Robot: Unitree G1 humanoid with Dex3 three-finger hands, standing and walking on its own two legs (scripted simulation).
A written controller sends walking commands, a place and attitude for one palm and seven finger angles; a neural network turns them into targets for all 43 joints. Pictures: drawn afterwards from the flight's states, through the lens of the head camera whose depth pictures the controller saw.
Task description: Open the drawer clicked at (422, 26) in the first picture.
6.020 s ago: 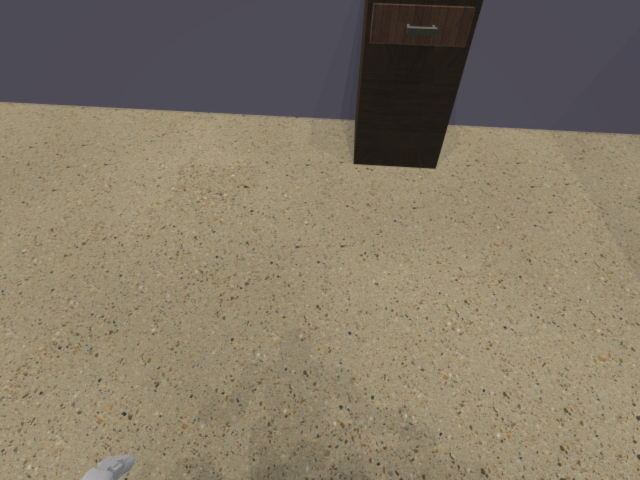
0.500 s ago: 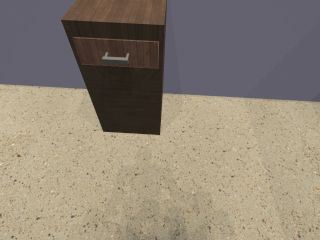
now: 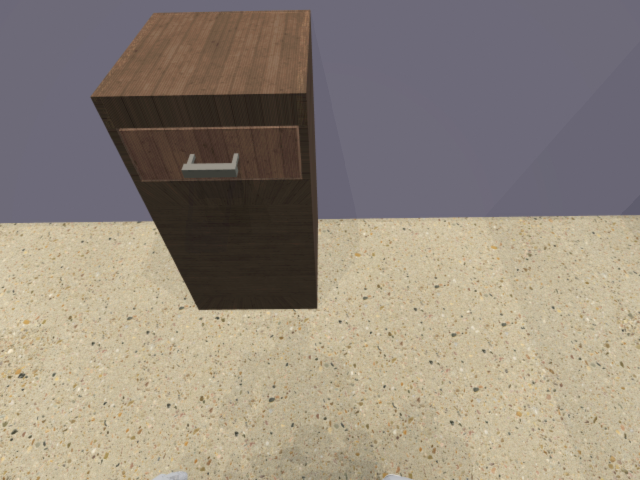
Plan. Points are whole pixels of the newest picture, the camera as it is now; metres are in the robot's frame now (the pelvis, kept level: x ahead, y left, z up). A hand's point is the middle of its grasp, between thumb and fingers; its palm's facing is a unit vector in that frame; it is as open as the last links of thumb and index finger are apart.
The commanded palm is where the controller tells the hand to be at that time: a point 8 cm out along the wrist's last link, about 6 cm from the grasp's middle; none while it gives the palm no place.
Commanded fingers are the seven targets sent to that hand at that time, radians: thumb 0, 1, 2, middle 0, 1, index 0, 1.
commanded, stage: take the last steps up to it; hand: left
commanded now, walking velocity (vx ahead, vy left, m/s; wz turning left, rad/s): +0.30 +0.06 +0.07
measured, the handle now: (212, 164) +0.75 +0.26 -0.07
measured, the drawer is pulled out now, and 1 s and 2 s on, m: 0.00 0.00 0.00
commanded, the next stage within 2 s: come to a stop and stand still in 0.52 s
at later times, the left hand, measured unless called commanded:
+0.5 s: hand out of the picture +0.07 +0.20 -0.17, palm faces +0.17 -0.97 -0.16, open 7.3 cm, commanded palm none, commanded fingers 0.00 0.90 0.90 -0.20 -0.30 -0.20 -0.30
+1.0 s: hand (189, 379) +0.30 +0.23 -0.16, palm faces +0.03 -0.96 -0.28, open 7.3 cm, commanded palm none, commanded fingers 0.00 0.90 0.90 -0.20 -0.30 -0.20 -0.30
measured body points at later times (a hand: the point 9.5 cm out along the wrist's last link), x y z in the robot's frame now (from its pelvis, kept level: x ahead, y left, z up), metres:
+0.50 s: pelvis +0.15 +0.04 +0.00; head +0.16 +0.05 +0.45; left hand +0.07 +0.25 -0.16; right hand +0.25 -0.19 -0.14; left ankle +0.21 +0.16 -0.73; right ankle +0.09 -0.11 -0.73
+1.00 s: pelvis +0.24 +0.03 +0.00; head +0.28 +0.01 +0.45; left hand +0.30 +0.28 -0.14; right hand +0.25 -0.19 -0.17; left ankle +0.21 +0.16 -0.72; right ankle +0.25 -0.06 -0.73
